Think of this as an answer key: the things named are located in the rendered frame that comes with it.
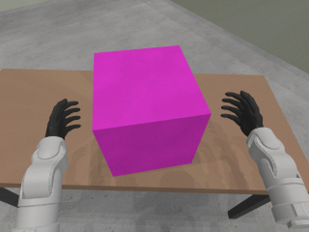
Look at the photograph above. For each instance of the carton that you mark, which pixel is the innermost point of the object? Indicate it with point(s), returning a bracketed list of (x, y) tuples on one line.
[(148, 110)]

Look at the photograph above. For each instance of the left robot hand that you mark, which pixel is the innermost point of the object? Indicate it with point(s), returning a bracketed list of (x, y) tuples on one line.
[(56, 125)]

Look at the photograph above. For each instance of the left robot forearm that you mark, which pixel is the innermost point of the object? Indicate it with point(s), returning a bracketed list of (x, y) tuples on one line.
[(41, 188)]

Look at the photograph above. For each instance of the right robot hand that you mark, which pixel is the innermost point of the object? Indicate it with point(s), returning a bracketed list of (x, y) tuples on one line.
[(248, 112)]

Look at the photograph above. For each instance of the right robot forearm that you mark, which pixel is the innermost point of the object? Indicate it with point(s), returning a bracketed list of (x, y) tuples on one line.
[(286, 190)]

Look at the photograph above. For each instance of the table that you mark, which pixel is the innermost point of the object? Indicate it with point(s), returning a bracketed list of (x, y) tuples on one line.
[(221, 164)]

